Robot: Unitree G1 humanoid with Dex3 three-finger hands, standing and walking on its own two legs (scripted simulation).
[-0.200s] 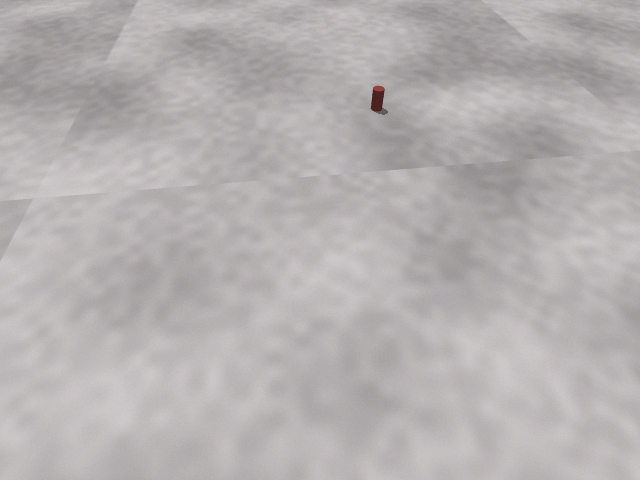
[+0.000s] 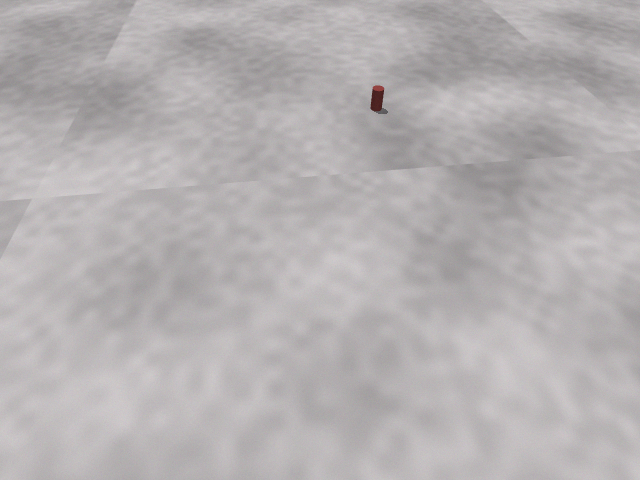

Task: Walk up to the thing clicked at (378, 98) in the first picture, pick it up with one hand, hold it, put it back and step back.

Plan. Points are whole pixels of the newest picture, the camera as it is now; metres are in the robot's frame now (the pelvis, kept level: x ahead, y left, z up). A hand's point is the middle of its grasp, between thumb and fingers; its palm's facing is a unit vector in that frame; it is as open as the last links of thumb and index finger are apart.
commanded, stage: stand
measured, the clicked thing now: (377, 98) +2.24 -0.25 -0.72
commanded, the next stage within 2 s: none
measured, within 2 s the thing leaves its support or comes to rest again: neither
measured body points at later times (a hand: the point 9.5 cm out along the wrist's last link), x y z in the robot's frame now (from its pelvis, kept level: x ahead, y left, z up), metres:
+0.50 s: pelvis +0.00 +0.00 +0.00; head +0.01 +0.00 +0.45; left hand +0.09 +0.30 -0.13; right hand +0.08 -0.30 -0.13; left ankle +0.00 +0.13 -0.75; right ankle +0.00 -0.11 -0.75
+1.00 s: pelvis +0.01 +0.00 +0.00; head +0.02 +0.00 +0.45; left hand +0.08 +0.30 -0.13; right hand +0.08 -0.30 -0.13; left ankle +0.00 +0.13 -0.75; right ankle +0.00 -0.11 -0.75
